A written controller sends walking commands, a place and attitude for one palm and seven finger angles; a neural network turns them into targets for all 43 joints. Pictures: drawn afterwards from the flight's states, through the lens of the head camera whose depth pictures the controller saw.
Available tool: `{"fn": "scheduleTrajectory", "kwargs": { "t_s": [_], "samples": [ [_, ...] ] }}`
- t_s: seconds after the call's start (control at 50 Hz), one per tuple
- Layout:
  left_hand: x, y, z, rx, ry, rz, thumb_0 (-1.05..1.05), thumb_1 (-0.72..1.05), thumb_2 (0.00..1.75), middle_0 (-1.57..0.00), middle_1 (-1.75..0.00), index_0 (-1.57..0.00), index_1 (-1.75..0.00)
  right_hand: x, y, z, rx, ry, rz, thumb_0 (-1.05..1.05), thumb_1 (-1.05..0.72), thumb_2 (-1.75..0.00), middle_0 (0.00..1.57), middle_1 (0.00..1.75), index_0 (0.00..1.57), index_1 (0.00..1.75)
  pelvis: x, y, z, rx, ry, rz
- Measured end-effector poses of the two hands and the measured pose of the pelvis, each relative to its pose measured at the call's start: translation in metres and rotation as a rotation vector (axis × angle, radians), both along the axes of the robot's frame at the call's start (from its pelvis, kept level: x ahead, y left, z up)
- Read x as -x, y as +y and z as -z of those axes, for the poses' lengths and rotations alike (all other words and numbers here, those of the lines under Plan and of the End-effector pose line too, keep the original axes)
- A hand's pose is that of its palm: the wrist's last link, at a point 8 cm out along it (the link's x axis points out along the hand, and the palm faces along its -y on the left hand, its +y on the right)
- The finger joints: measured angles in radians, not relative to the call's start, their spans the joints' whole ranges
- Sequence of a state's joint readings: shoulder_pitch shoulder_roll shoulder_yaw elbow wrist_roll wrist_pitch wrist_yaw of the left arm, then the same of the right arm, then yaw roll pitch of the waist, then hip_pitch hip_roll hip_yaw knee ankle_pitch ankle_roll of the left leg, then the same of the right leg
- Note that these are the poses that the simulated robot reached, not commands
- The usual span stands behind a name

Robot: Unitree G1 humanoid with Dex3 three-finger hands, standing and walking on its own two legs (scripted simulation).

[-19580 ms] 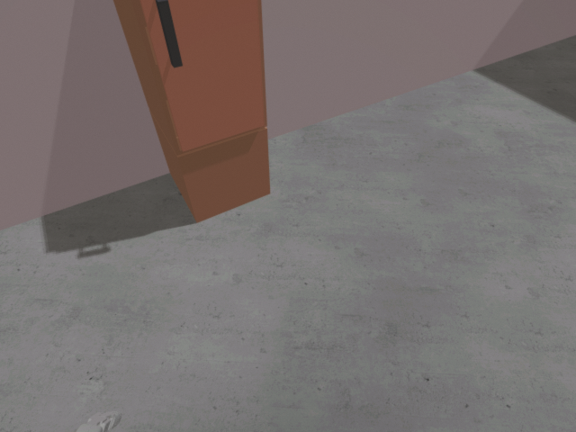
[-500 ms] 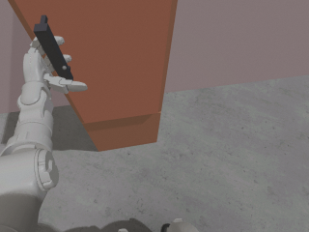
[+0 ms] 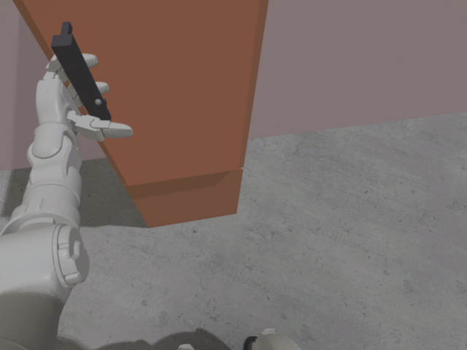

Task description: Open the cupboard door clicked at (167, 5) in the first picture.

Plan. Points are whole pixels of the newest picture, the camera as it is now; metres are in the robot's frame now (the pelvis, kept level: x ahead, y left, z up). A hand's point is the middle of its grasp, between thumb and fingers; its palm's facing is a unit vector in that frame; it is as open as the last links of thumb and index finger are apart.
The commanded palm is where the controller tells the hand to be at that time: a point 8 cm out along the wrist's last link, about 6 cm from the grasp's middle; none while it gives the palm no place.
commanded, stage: close the thumb around the handle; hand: left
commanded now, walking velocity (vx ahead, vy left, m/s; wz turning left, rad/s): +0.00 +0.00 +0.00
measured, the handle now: (86, 79) +0.56 +0.23 +0.11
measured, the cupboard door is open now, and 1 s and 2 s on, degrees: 0 3 50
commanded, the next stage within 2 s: pull the door open along its arc in 0.66 s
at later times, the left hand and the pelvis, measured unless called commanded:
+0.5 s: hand (96, 103) +0.50 +0.20 +0.11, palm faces +0.12 -0.99 +0.00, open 6.9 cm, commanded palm +0.47 +0.24 +0.11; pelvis +0.00 +0.00 +0.00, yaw +0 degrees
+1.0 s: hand (99, 108) +0.49 +0.20 +0.11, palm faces +0.12 -0.99 +0.00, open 6.4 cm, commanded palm +0.43 +0.24 +0.11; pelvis +0.00 +0.00 +0.00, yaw -1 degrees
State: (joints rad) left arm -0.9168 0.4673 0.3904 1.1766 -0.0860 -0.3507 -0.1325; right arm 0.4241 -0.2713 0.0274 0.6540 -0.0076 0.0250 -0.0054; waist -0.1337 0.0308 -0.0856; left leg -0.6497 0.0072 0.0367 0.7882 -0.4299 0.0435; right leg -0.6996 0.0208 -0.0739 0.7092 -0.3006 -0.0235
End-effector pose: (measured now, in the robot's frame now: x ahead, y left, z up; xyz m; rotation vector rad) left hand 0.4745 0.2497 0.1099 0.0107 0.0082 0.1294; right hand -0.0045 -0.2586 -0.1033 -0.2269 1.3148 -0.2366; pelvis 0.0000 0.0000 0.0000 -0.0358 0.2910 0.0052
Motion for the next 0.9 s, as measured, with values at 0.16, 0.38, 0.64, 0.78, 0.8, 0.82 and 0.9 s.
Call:
{"fn": "scheduleTrajectory", "kwargs": {
  "t_s": [0.16, 0.38, 0.64, 0.78, 0.8, 0.82, 0.9],
  "samples": [
    [0.0007, 0.0004, 0.0, 0.004, -0.004, 0.001, -0.01, -0.32, 0.38, -0.3, -1.22, -0.29, -1.21, -0.0026, 0.0036, -0.0003, -0.006, -0.009, 0.005, 0.0, -0.9, -0.9, 0.2, 0.3, 0.21, 0.3, -0.0017, 0.0015, -0.0004, 0.002, -0.004, 0.003],
    [0.0024, 0.0017, 0.0001, 0.009, -0.008, 0.005, 0.0, 0.21, 0.6, -0.33, -1.27, -0.33, -1.27, -0.0056, 0.0064, -0.0003, -0.01, -0.017, 0.008, 0.0, -0.9, -0.9, 0.2, 0.3, 0.21, 0.3, -0.0026, 0.0032, -0.0009, 0.002, -0.007, 0.006],
    [0.0019, 0.0004, -0.0001, 0.008, -0.008, 0.004, 0.01, 0.65, 0.79, -0.33, -1.32, -0.33, -1.32, -0.0053, 0.0051, -0.0001, -0.004, -0.016, 0.002, 0.0, -0.9, -0.9, 0.2, 0.3, 0.21, 0.3, -0.0008, 0.0035, -0.0003, 0.002, -0.006, 0.002],
    [0.0012, 0.0003, -0.0002, 0.008, -0.007, 0.003, 0.01, 0.65, 0.8, -0.33, -1.33, -0.33, -1.33, -0.0013, 0.0038, -0.0001, 0.0, -0.01, 0.003, 0.0, -0.9, -0.9, 0.2, 0.3, 0.21, 0.3, 0.0012, 0.0022, 0.0003, 0.001, -0.003, 0.001],
    [0.0012, 0.0003, -0.0002, 0.008, -0.007, 0.002, 0.01, 0.65, 0.8, -0.33, -1.33, -0.33, -1.33, -0.0005, 0.0036, 0.0, -0.001, -0.008, 0.003, 0.0, -0.9, -0.9, 0.2, 0.3, 0.21, 0.3, 0.0015, 0.002, 0.0004, 0.001, -0.002, 0.0],
    [0.0013, 0.0002, -0.0002, 0.008, -0.007, 0.002, 0.01, 0.65, 0.8, -0.33, -1.33, -0.33, -1.33, 0.0002, 0.0035, 0.0, -0.001, -0.007, 0.004, 0.0, -0.9, -0.9, 0.2, 0.3, 0.21, 0.3, 0.0017, 0.0019, 0.0005, 0.001, -0.001, 0.001],
    [0.0034, -0.0006, -0.0001, 0.007, -0.008, 0.001, 0.01, 0.65, 0.79, -0.32, -1.33, -0.32, -1.33, 0.0016, 0.003, -0.0005, -0.004, -0.01, 0.012, 0.0, -0.9, -0.9, 0.2, 0.3, 0.21, 0.3, 0.0008, 0.0015, -0.0001, 0.0, -0.001, 0.008]
  ]
}}
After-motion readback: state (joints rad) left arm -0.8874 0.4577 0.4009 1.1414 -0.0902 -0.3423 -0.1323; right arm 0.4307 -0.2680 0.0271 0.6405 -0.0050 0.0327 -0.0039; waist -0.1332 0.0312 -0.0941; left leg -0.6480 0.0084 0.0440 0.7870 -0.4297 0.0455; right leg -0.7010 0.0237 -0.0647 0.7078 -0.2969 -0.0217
